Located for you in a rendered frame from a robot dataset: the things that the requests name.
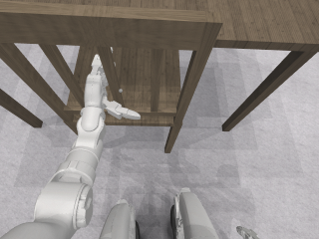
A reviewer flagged right robot hand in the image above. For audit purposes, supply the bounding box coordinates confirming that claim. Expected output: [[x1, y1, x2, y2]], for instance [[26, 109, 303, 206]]
[[236, 226, 259, 239]]

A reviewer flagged left robot forearm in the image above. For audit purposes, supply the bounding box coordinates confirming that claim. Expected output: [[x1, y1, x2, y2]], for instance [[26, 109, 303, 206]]
[[34, 106, 107, 220]]

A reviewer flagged left robot shin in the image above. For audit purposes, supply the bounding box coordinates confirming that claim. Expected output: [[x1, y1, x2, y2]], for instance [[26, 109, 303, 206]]
[[111, 199, 136, 239]]

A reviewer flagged table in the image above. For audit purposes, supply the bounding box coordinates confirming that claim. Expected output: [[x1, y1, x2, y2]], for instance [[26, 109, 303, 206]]
[[0, 0, 319, 131]]

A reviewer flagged left robot hand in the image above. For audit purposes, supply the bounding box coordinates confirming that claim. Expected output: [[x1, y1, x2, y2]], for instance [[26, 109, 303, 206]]
[[84, 47, 141, 120]]

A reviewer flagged robot right thigh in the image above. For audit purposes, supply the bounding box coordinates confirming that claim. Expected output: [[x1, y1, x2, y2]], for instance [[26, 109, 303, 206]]
[[173, 192, 219, 239]]

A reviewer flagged robot left upper arm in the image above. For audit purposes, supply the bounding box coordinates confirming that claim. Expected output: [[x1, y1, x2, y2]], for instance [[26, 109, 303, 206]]
[[0, 181, 94, 239]]

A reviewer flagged chair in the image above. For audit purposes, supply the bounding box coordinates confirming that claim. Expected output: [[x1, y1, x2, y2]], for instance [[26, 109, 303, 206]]
[[0, 0, 223, 153]]

